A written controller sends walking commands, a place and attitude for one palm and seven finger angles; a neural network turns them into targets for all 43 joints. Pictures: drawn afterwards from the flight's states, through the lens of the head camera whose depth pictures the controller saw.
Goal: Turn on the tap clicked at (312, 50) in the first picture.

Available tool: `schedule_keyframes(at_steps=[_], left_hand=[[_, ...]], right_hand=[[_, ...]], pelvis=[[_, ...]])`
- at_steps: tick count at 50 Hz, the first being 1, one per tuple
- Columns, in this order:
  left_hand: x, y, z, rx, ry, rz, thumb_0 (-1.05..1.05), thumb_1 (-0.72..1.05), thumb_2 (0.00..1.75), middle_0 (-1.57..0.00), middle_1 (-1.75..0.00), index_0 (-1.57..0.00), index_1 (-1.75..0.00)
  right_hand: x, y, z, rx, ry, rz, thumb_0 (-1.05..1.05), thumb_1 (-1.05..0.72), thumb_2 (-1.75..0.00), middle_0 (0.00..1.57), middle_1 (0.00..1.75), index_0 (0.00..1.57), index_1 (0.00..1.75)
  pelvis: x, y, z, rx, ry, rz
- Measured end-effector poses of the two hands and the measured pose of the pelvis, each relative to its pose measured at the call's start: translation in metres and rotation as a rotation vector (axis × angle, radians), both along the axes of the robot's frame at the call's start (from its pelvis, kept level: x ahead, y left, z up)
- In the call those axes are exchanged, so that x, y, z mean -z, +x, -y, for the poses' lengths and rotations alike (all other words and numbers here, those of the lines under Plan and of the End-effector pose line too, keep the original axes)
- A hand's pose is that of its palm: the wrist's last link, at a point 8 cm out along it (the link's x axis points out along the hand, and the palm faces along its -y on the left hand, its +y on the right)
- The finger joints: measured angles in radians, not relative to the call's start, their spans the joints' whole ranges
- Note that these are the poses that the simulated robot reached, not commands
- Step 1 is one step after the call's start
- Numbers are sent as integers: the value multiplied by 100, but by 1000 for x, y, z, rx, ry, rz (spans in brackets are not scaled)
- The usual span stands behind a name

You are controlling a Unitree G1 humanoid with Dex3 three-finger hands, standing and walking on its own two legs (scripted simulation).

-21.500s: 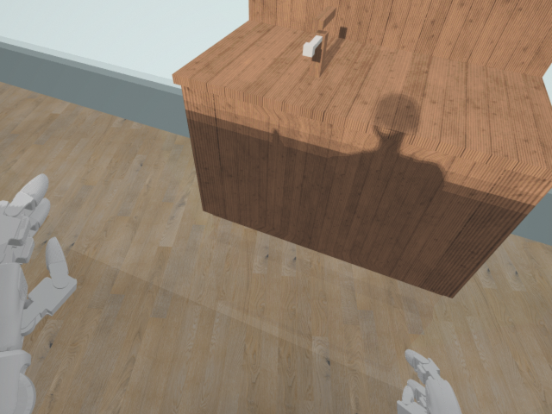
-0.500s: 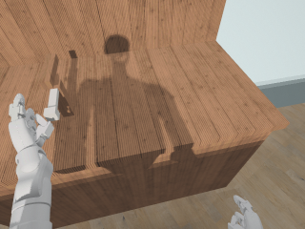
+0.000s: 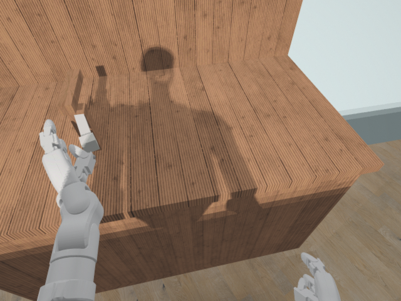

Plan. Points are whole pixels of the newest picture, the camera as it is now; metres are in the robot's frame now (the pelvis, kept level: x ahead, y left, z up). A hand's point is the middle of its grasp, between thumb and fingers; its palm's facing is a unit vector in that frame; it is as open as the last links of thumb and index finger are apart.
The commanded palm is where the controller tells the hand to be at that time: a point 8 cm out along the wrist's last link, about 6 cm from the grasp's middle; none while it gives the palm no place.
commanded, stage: push the lever round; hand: left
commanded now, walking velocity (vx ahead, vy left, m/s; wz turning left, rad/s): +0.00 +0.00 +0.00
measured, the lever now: (89, 143) +0.37 +0.28 +0.11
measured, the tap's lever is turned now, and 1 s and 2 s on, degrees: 18 51 69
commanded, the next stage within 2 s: lift the hand up off the lever in 1.82 s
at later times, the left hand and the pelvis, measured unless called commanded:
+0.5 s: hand (111, 144) +0.38 +0.24 +0.10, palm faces +0.75 -0.66 -0.05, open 7.8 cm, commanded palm +0.33 +0.25 +0.11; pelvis +0.01 +0.00 +0.00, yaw -1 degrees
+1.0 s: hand (121, 137) +0.40 +0.22 +0.11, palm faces +0.80 -0.60 -0.06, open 7.6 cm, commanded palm +0.35 +0.23 +0.11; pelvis +0.03 +0.00 +0.00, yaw -1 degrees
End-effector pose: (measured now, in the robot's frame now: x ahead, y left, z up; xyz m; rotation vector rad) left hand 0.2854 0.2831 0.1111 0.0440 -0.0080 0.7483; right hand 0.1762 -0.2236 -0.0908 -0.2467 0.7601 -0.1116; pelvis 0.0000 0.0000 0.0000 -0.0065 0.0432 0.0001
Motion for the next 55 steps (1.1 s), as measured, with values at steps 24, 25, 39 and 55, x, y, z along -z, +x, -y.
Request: schedule_keyframes(at_steps=[24,25,39,55], left_hand=[[4,38,25,-96,-21,-41,0,89,91,-15,-15,-15,-15],[5,40,26,-99,-24,-42,0,89,90,-15,-15,-15,-15],[4,55,37,-144,-42,-63,0,92,92,-16,-15,-15,-15],[-1,57,51,-201,-50,-84,2,94,92,-15,-15,-15,-15]], right_hand=[[4,0,11,44,-9,-85,1,-91,-90,20,29,20,30],[4,1,11,44,-9,-90,1,-91,-90,20,29,20,30],[7,15,0,19,16,-115,1,-91,-90,20,29,20,30],[6,28,-11,-35,45,-109,1,-91,-90,20,29,20,30]], pelvis=[[-2,13,2,13,-4,-21],[-2,14,2,13,-4,-23],[-3,26,-3,14,-5,-32],[-2,25,-1,5,-6,-31]])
